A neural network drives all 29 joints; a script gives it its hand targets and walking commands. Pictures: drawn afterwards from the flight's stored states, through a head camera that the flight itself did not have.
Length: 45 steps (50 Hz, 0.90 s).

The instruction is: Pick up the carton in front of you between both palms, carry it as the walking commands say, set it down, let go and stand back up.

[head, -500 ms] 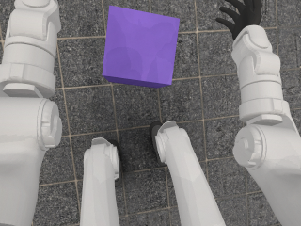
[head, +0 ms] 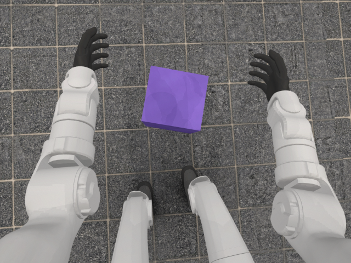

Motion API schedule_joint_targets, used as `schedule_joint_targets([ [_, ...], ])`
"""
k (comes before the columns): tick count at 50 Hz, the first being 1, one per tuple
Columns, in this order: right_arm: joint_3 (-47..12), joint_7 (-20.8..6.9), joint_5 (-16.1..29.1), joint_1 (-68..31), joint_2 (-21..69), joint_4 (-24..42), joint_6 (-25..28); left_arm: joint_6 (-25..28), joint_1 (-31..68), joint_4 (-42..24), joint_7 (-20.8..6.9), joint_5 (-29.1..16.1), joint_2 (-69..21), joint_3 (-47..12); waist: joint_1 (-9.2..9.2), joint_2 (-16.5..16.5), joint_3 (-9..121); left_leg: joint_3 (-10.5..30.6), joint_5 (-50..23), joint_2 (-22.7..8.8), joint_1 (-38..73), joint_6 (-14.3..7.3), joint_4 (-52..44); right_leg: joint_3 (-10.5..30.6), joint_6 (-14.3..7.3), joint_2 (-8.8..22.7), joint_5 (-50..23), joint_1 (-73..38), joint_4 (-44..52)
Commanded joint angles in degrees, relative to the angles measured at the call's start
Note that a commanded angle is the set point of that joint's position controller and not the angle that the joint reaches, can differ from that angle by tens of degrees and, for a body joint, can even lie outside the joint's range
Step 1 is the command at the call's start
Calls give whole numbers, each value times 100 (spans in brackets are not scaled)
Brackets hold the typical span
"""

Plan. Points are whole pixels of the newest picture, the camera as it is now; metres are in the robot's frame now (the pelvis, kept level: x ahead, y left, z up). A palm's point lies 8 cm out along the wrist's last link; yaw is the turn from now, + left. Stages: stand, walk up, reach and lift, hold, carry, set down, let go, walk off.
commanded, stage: let go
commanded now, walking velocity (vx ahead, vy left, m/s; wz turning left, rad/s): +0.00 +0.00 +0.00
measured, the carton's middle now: (173, 104) +0.49 -0.08 -0.54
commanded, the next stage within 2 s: stand in 1.26 s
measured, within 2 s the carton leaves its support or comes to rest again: neither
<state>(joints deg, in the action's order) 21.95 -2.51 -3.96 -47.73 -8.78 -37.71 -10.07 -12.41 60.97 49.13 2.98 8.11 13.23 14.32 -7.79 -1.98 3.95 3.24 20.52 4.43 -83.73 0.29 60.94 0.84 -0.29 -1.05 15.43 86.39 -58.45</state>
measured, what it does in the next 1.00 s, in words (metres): rises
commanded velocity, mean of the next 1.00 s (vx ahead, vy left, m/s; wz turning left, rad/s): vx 0.00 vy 0.00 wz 0.00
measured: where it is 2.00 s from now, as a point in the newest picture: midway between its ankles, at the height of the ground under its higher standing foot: (169, 204)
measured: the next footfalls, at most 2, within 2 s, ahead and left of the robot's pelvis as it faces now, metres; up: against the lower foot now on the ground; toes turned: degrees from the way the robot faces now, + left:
none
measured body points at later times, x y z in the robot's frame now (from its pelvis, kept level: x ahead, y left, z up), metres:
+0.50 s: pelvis +0.06 -0.02 +0.09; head +0.20 -0.01 +0.52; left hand +0.37 +0.17 -0.01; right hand +0.27 -0.26 +0.01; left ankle +0.04 +0.11 -0.63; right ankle +0.08 -0.11 -0.63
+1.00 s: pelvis +0.08 +0.02 +0.11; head +0.10 +0.02 +0.56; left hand +0.26 +0.25 +0.04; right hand +0.25 -0.22 +0.03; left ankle +0.04 +0.11 -0.63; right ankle +0.08 -0.11 -0.63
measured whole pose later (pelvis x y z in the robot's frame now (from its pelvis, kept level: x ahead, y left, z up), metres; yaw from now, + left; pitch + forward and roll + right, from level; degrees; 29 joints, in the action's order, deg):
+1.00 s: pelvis +0.08 +0.02 +0.11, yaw -2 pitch -3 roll -1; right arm 2.9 -4.4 -0.5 12.4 -12.2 -24.9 -6.7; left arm -6.3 -13.7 24.2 -3.3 -0.4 12.2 1.7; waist 0.3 -1.6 -4.3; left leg 2.5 17.9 3.0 -4.7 -2.7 25.6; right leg 3.1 1.0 -1.0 13.6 8.2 -24.6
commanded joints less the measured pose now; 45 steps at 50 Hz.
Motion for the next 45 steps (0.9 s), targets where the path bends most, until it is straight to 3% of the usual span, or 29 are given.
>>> schedule_joint_targets([
  [1, -176, -250, -103, 115, -980, 888, 200, 161, 140, -1324, 306, 72, -69, 32, -263, -371, 5682, -97, -2233, 66, 3466, 246, -828, -391, 148, -222, -2664, -4264, 413],
  [5, -530, -434, 14, 948, -1008, 1033, 346, 334, -741, -2021, 429, 31, -224, -64, -131, -205, 4726, -173, -1399, 48, 3378, 225, -1417, -184, 101, -140, -2335, -5119, 905],
  [9, -900, -514, 194, 1845, -898, 1054, 492, 518, -1745, -2191, 362, -90, -261, -226, -21, -37, 3944, -255, -835, 27, 3359, 197, -1824, 22, 130, -44, -2127, -5960, 1317],
  [16, -1405, -390, 418, 3452, -703, 1284, 742, 865, -3574, -1950, 104, -209, -147, -355, 119, 391, 3060, -278, -606, 2, 3489, 62, -2272, 374, 227, 88, -2645, -7413, 1760],
  [21, -1694, -262, 555, 4503, -694, 1650, 906, 1108, -4662, -1952, -16, -330, -27, -480, 200, 545, 2424, -260, -789, -32, 4182, -8, -2662, 443, 260, 109, -3016, -7943, 2116],
  [26, -1917, -185, 679, 5349, -747, 1917, 1009, 1283, -5557, -2160, -95, -445, 106, -628, 342, 402, 1681, -201, -1147, -96, 5276, -34, -3146, 378, 243, 71, -2993, -8136, 2568],
  [35, -1910, -200, 649, 5872, -938, 1887, 887, 1165, -6699, -2615, -349, -634, 131, -974, 681, -197, 436, -56, -1991, -335, 6998, 93, -3765, 62, 130, -146, -1942, -7971, 3252],
  [45, -1704, -167, 355, 6005, -997, 1770, 507, 790, -7120, -3031, -612, -862, 247, -1172, 671, 79, -425, 47, -2030, -478, 7379, 112, -4116, -42, 73, -230, -1328, -8281, 3456],
])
